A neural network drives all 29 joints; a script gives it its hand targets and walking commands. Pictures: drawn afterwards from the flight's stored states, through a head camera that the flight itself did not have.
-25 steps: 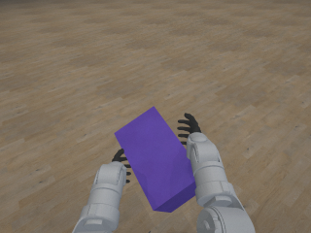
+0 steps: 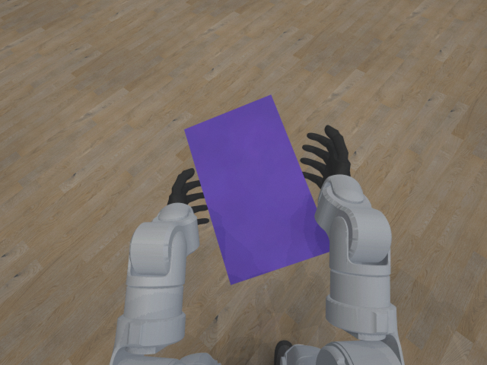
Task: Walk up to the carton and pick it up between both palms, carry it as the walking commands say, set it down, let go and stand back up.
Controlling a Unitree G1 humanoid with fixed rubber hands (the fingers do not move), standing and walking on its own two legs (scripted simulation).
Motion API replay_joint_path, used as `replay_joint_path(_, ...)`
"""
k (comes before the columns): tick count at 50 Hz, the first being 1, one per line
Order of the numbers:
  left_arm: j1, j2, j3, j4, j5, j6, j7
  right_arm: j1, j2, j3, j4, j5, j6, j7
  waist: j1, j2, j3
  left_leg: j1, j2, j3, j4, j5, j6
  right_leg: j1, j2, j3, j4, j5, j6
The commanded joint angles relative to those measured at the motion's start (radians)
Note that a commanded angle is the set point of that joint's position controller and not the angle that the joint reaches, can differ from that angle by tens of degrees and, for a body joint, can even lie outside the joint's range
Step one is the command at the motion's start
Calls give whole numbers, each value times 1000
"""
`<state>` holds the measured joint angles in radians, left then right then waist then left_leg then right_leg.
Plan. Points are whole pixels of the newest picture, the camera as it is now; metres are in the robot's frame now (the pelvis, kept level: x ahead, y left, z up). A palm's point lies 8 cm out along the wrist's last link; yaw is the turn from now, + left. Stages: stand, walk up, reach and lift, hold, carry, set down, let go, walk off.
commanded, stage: carry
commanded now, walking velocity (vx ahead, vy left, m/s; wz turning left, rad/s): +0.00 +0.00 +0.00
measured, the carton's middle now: (260, 195) +0.38 -0.03 -0.03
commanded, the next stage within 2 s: none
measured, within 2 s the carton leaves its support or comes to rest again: neither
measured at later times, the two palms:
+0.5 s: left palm (178, 147) +0.41 +0.09 +0.09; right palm (328, 170) +0.38 -0.14 +0.05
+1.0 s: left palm (189, 166) +0.39 +0.08 +0.07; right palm (344, 161) +0.38 -0.16 +0.07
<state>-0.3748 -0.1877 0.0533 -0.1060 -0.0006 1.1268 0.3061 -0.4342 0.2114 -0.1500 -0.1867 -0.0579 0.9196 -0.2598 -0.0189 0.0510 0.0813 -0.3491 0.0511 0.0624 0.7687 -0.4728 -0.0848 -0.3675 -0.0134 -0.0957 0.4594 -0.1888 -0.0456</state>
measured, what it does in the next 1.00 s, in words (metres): steps on the spot: left foot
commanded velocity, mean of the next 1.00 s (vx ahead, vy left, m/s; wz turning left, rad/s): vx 0.00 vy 0.00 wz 0.00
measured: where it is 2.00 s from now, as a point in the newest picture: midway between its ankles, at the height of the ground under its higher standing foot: outside the picture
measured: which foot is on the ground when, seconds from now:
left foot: up 0.00-0.18, down 0.20-1.00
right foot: down 0.00-1.00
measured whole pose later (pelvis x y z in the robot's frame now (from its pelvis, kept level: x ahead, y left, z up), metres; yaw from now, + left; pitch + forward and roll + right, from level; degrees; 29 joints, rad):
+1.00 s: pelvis +0.08 -0.01 -0.01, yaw -5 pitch +4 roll +1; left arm -0.32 -0.17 0.07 -0.21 0.03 1.19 0.28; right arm -0.36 0.18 -0.08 -0.19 -0.06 1.13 -0.28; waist 0.00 0.00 0.00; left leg -0.37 0.08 0.14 0.56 -0.24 -0.02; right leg -0.28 -0.03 -0.14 0.61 -0.40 -0.05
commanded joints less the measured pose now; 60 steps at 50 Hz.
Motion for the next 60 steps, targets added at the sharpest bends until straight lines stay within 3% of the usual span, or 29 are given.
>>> replay_joint_path(1,-547,-902,-456,-509,-255,-116,-198,-27,1127,592,24,304,158,183,41,-234,-680,-178,-26,12,-150,87,-20,687,-252,179,46,1154,-95)
replay_joint_path(4,-485,-941,-448,-534,-238,-111,-199,-87,1147,636,-64,353,157,200,35,-208,-700,-33,-42,46,-308,271,-11,599,-211,86,76,936,-52)
replay_joint_path(6,-480,-966,-464,-495,-235,-90,-200,-100,1147,625,-62,348,168,200,18,-121,-680,122,-28,62,-439,495,-8,461,-186,38,108,744,-21)
replay_joint_path(7,-440,-973,-468,-467,-245,-84,-206,-99,1122,619,-103,340,164,194,13,-105,-696,209,18,21,-415,586,2,373,-167,27,99,608,-2)
replay_joint_path(8,-423,-950,-468,-459,-231,-79,-206,-107,1078,612,-124,329,166,193,11,-39,-702,307,86,-47,-370,837,24,273,-141,27,132,488,22)
replay_joint_path(9,-367,-978,-467,-377,-221,-62,-212,-130,1063,616,-135,333,166,197,10,85,-697,411,162,-100,-323,1096,64,139,-108,23,163,319,35)
replay_joint_path(10,-371,-983,-473,-373,-220,-60,-213,-176,1063,630,-169,346,163,198,14,102,-704,506,232,-140,-292,1246,104,49,-86,29,161,130,42)
replay_joint_path(11,-359,-986,-463,-331,-206,-45,-216,-192,1052,633,-148,336,178,198,23,92,-644,508,252,-124,-268,1268,126,-2,-61,19,108,-51,44)
replay_joint_path(12,-278,-992,-452,-283,-190,-32,-217,-167,1038,642,-148,334,189,198,26,69,-616,496,234,-80,-259,1151,140,-3,-55,11,14,-90,33)
replay_joint_path(13,-266,-989,-450,-255,-202,-19,-229,-133,1022,617,-124,307,192,196,26,67,-618,454,215,-65,-238,1092,146,56,-69,16,-30,-2,32)
replay_joint_path(14,-273,-990,-455,-256,-204,-14,-232,-144,1017,621,-142,310,190,196,26,51,-632,368,187,-49,-241,1009,129,143,-95,29,24,179,23)
replay_joint_path(15,-266,-987,-444,-225,-213,-2,-240,-169,1004,620,-168,298,193,186,29,-40,-639,277,145,-23,-222,849,109,231,-124,53,57,398,14)
replay_joint_path(17,-239,-1044,-473,-168,-242,13,-265,-238,998,623,-253,283,183,172,32,-76,-639,166,92,12,-201,600,80,340,-185,89,87,666,-7)
replay_joint_path(20,-295,-1096,-496,-153,-280,11,-286,-308,1022,622,-279,266,177,158,24,-178,-588,123,48,58,-232,393,74,357,-210,99,99,914,-17)
replay_joint_path(22,-226,-1094,-458,-98,-257,20,-290,-360,1010,642,-305,282,185,162,24,-191,-577,199,62,44,-235,494,95,271,-189,83,122,813,1)
replay_joint_path(26,-312,-1088,-488,-178,-281,2,-294,-340,1023,612,-264,278,171,165,22,-72,-597,297,121,-9,-189,892,123,172,-116,36,152,444,35)
replay_joint_path(28,-283,-1084,-475,-173,-261,-1,-282,-326,1028,612,-238,293,174,167,22,-6,-596,300,132,-12,-173,946,128,163,-103,27,118,358,41)
replay_joint_path(31,-340,-1061,-498,-247,-259,-12,-271,-249,1053,592,-147,294,186,185,20,-5,-599,242,118,7,-181,833,111,210,-120,36,109,401,28)
replay_joint_path(34,-375,-1069,-508,-311,-261,-26,-259,-257,1084,609,-170,324,183,198,20,-13,-634,226,96,7,-182,736,97,262,-147,59,147,551,5)
replay_joint_path(35,-376,-1073,-495,-335,-269,-22,-253,-283,1101,635,-205,351,190,196,21,-65,-642,184,96,8,-174,685,95,304,-156,64,140,614,8)
replay_joint_path(37,-395,-1066,-494,-343,-262,-24,-248,-252,1122,635,-151,346,200,205,20,-102,-643,173,87,15,-199,630,93,329,-155,56,144,648,-1)
replay_joint_path(41,-417,-1004,-492,-376,-255,-27,-243,-154,1105,609,-52,317,215,216,19,-86,-647,208,92,19,-194,645,91,294,-151,50,144,603,8)
replay_joint_path(44,-415,-1032,-502,-366,-272,-19,-249,-164,1090,603,-97,307,207,207,20,-82,-649,162,88,7,-181,588,96,322,-168,73,124,660,-4)
replay_joint_path(46,-386,-1050,-507,-351,-274,-11,-249,-204,1083,614,-153,316,203,203,22,-88,-640,183,91,4,-197,641,101,308,-151,52,142,616,-6)
replay_joint_path(51,-376,-1040,-511,-277,-252,-3,-264,-183,1055,580,-80,273,199,211,21,-15,-609,227,112,0,-180,663,108,221,-139,60,117,436,-5)
replay_joint_path(55,-361,-1057,-484,-209,-250,0,-276,-233,1046,582,-103,263,197,199,23,-94,-576,178,90,4,-187,504,106,228,-158,88,94,517,-11)
replay_joint_path(58,-401,-1089,-492,-220,-259,-9,-285,-277,1075,584,-112,270,195,208,19,-75,-565,181,105,-16,-204,458,112,189,-143,78,76,296,-8)
replay_joint_path(59,-448,-1062,-472,-161,-239,-17,-290,-249,1054,536,0,228,194,213,18,-86,-516,154,102,-9,-215,404,107,161,-140,78,40,182,-7)
replay_joint_path(60,-396,-1068,-454,-152,-227,-12,-285,-283,1052,566,-59,252,194,207,14,-123,-485,153,89,3,-205,353,104,123,-151,81,15,142,-9)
